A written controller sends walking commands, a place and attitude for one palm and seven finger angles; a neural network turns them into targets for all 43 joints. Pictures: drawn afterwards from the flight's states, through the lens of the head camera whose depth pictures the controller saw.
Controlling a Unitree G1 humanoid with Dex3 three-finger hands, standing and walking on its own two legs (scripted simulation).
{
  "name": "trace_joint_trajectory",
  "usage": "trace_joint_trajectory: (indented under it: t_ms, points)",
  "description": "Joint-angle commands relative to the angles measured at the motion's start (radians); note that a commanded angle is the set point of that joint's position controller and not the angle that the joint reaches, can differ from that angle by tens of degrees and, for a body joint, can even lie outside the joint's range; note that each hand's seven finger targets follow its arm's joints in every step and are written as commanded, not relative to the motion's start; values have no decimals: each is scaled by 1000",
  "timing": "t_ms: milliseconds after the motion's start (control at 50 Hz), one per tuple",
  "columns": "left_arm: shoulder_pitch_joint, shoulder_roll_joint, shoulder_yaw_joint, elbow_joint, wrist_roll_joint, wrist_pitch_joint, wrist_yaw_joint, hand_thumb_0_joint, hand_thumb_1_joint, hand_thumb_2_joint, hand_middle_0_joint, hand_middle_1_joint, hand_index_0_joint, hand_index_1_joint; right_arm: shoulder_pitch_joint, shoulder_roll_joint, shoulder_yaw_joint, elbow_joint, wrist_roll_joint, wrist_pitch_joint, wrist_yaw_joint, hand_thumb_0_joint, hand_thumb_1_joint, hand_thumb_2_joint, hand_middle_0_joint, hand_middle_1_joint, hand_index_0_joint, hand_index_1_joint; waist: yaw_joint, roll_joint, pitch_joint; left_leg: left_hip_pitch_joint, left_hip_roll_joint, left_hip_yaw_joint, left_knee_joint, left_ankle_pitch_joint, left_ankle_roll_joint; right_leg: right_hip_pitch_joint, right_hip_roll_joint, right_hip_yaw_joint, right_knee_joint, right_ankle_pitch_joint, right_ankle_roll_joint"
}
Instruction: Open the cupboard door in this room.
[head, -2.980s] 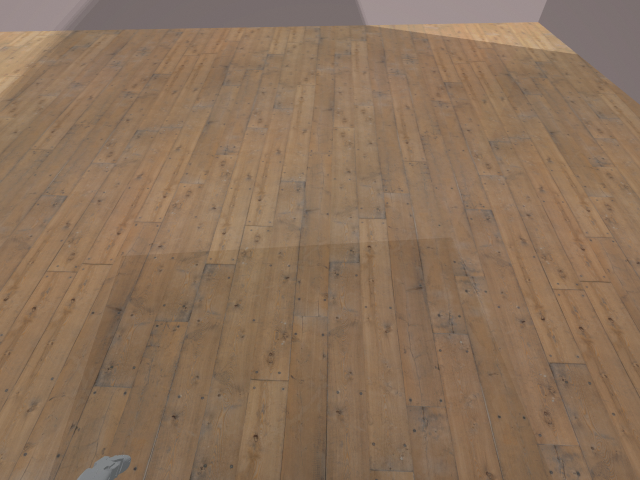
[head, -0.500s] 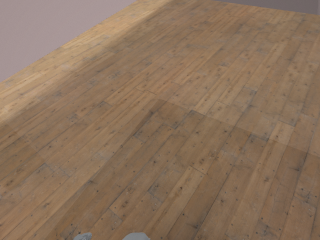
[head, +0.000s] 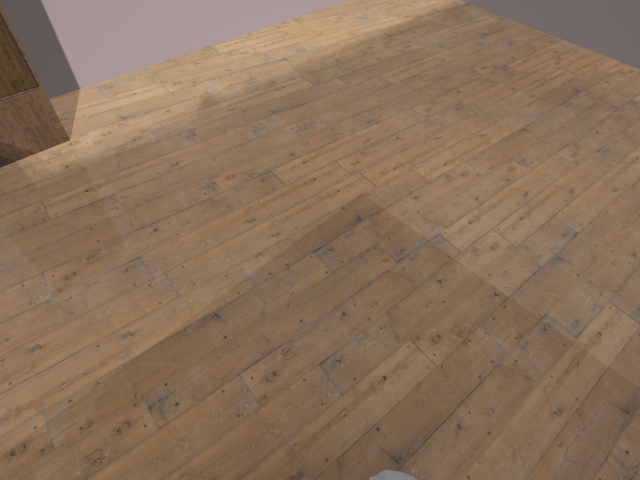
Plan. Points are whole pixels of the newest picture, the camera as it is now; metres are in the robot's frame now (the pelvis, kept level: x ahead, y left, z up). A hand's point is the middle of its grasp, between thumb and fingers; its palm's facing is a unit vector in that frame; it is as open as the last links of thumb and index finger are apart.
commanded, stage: turn or walk to find it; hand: left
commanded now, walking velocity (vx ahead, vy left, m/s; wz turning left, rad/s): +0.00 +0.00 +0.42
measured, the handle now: out of the picture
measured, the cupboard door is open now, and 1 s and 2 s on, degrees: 0 0 0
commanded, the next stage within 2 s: stand and wait in 1.24 s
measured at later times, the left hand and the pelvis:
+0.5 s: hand out of the picture -0.01 +0.17 -0.16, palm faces +0.24 -0.94 -0.23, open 7.4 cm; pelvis -0.03 -0.03 +0.00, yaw +14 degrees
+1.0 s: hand out of the picture -0.06 +0.23 -0.16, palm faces +0.44 -0.86 -0.24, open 7.4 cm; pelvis -0.06 +0.01 +0.00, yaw +25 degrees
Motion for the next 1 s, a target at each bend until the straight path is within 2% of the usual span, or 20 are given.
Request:
trace_joint_trajectory:
  t_ms: [0, 120, 180, 200, 220, 240, 280, 300, 320, 480, 520, 560, 580, 600, 620, 640, 700, 740, 920, 980]
  points:
    - [-36, 46, 7, -98, -2, -26, 4, 0, 900, 900, -200, -300, -200, -300, 60, -211, -59, -49, -4, -6, -14, 0, -900, -900, 200, 300, 200, 300, -43, 161, -78, 116, 249, -280, -193, 311, 139, -44, 6, 23, -95, -20, 5]
    - [3, 29, 1, -112, -8, -36, 12, 0, 900, 900, -200, -300, -200, -300, 30, -223, -72, -68, -11, 7, -5, 0, -900, -900, 200, 300, 200, 300, -26, 198, -96, 47, 223, -341, -160, 297, 130, 108, 51, 12, -332, -1, -12]
    - [90, 54, 7, -97, -6, -56, 19, 0, 900, 900, -200, -300, -200, -300, 12, -196, -73, -81, 1, 9, 2, 0, -900, -900, 200, 300, 200, 300, 20, 120, -128, -82, 145, -302, -40, 206, 56, 336, 30, 20, -657, 207, -21]
    - [96, 130, 21, -102, 8, -67, 27, 0, 900, 900, -200, -300, -200, -300, 28, -141, -66, -92, 11, 9, 10, 0, -900, -900, 200, 300, 200, 300, 22, -73, -127, -253, 45, -199, 120, 21, -10, 456, -152, 207, -757, 189, -77]
    - [88, 199, 32, -117, 15, -68, 27, 0, 900, 900, -200, -300, -200, -300, 10, -105, -58, -124, 4, 9, 12, 0, -900, -900, 200, 300, 200, 300, 33, -261, -85, -355, -64, -66, 335, -287, -64, 405, -366, 395, -793, 286, -188]
    - [69, 172, 32, -129, 4, -70, 29, 0, 900, 900, -200, -300, -200, -300, 6, -156, -72, -105, -10, 25, 9, 0, -900, -900, 200, 300, 200, 300, 32, -237, -87, -318, -19, -127, 499, -295, -59, 289, -366, 377, -808, 249, -222]
    - [-35, 122, 16, -145, 4, -69, 26, 0, 900, 900, -200, -300, -200, -300, 21, -147, -78, -66, -8, 40, 21, 0, -900, -900, 200, 300, 200, 300, -21, -115, -6, -314, 7, -109, 676, -176, -68, 193, -261, 229, -796, 203, -200]
    - [-70, 98, 9, -154, 4, -69, 27, 0, 900, 900, -200, -300, -200, -300, 52, -139, -77, -51, -8, 42, 26, 0, -900, -900, 200, 300, 200, 300, -44, -91, -6, -308, 19, -92, 696, -132, -76, 194, -224, 157, -774, 244, -183]
    - [-65, 91, 6, -155, 6, -73, 25, 0, 900, 900, -200, -300, -200, -300, 57, -129, -73, -42, -7, 42, 29, 0, -900, -900, 200, 300, 200, 300, -38, -112, -1, -302, 24, -71, 703, -109, -86, 199, -207, 111, -764, 281, -175]
    - [72, 155, 24, -90, 16, -68, 26, 0, 900, 900, -200, -300, -200, -300, -52, -98, -46, -59, 4, 31, 25, 0, -900, -900, 200, 300, 200, 300, 41, -137, -59, -204, 37, 29, 343, -217, -102, 343, -262, 48, -664, 560, -219]
    - [68, 168, 30, -79, 18, -63, 24, 0, 900, 900, -200, -300, -200, -300, -32, -93, -42, -57, 9, 24, 21, 0, -900, -900, 200, 300, 200, 300, 34, -163, -78, -144, 27, 56, 238, -211, -93, 348, -266, 28, -620, 618, -208]
    - [40, 167, 32, -77, 12, -57, 23, 0, 900, 900, -200, -300, -200, -300, 28, -103, -42, -43, 7, 17, 18, 0, -900, -900, 200, 300, 200, 300, -2, -156, -101, -34, 25, 74, 84, -92, -82, 300, -253, -14, -561, 564, -162]
    - [27, 153, 31, -81, 4, -51, 21, 0, 900, 900, -200, -300, -200, -300, 69, -128, -45, -32, 5, 8, 19, 0, -900, -900, 200, 300, 200, 300, -29, -87, -119, 76, 40, 56, -61, 34, -70, 238, -228, -57, -476, 490, -114]
    - [43, 104, 25, -97, -4, -42, 16, 0, 900, 900, -200, -300, -200, -300, 107, -205, -60, -34, 0, -4, 19, 0, -900, -900, 200, 300, 200, 300, -42, 142, -157, 204, 196, -156, -159, 200, -16, 81, -136, -112, -285, 245, -51]
    - [27, 39, 6, -137, -3, -37, 11, 0, 900, 900, -200, -300, -200, -300, 137, -297, -79, -35, -2, -3, 13, 0, -900, -900, 200, 300, 200, 300, -54, 391, -126, 229, 405, -394, -186, 512, 100, -118, -31, -105, -97, -219, 6]
    - [-44, 56, 3, -135, 6, -22, 21, 0, 900, 900, -200, -300, -200, -300, 177, -285, -82, -10, -5, -5, -3, 0, -900, -900, 200, 300, 200, 300, -92, 341, -140, 173, 405, -390, -190, 486, 127, -103, -33, 3, 20, -209, -6]
    - [-47, 61, 14, -94, 1, -27, 4, 0, 900, 900, -200, -300, -200, -300, 44, -207, -54, -45, -4, -9, -16, 0, -900, -900, 200, 300, 200, 300, -27, 201, -81, 89, 280, -268, -186, 366, 113, -102, -34, 41, 106, -15, -8]
    - [-15, 56, 11, -75, 1, -29, 0, 0, 900, 900, -200, -300, -200, -300, 32, -200, -50, -50, -2, -18, -18, 0, -900, -900, 200, 300, 200, 300, -17, 178, -98, 120, 244, -218, -182, 422, 109, -86, -25, 32, 76, 23, 3]
    - [-88, 41, 4, -117, -5, -30, 8, 0, 900, 900, -200, -300, -200, -300, 98, -208, -63, -42, -7, -7, -15, 0, -900, -900, 200, 300, 200, 300, -55, 176, -107, 162, 241, -331, -170, 417, 145, -36, 17, 40, -144, -31, 10]
    - [-72, 31, -2, -125, -9, -35, 13, 0, 900, 900, -200, -300, -200, -300, 81, -212, -68, -51, -11, 0, -11, 0, -900, -900, 200, 300, 200, 300, -45, 182, -110, 105, 228, -366, -154, 413, 142, 56, 42, 35, -269, -30, -5]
